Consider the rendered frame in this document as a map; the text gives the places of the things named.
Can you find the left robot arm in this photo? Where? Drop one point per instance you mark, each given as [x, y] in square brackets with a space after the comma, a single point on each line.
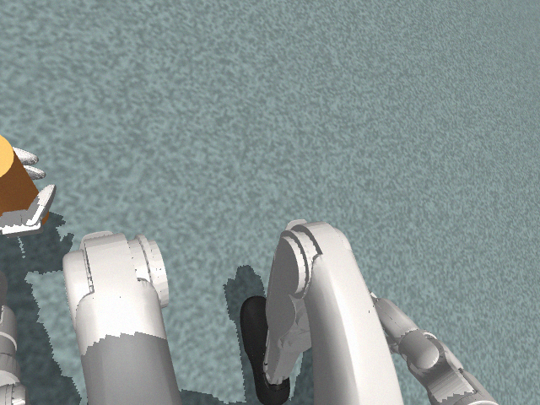
[12, 392]

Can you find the right robot foot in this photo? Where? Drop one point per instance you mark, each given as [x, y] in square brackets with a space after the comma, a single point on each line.
[253, 325]

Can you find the right robot hand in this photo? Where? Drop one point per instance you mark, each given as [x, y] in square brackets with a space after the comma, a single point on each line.
[394, 321]

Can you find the right robot arm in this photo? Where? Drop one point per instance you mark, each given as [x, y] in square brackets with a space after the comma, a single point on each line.
[440, 372]

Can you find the can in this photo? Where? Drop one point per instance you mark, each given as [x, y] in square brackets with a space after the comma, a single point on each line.
[17, 190]

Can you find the left robot hand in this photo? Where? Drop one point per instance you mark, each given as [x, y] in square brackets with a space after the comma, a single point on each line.
[28, 222]

